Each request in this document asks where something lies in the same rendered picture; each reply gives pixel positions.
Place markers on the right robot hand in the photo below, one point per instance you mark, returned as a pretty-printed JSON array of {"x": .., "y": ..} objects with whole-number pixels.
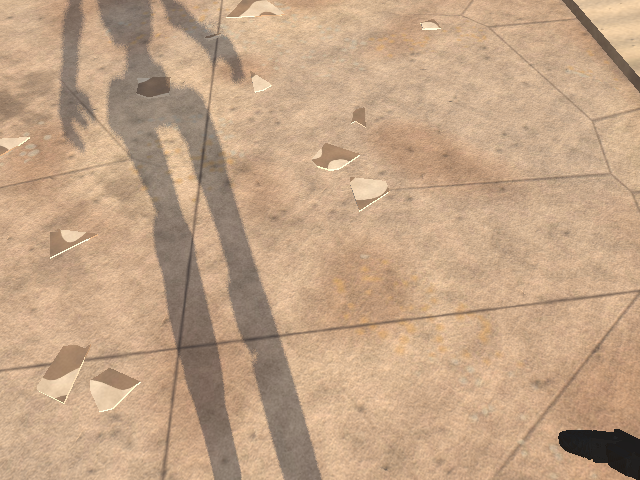
[{"x": 619, "y": 449}]

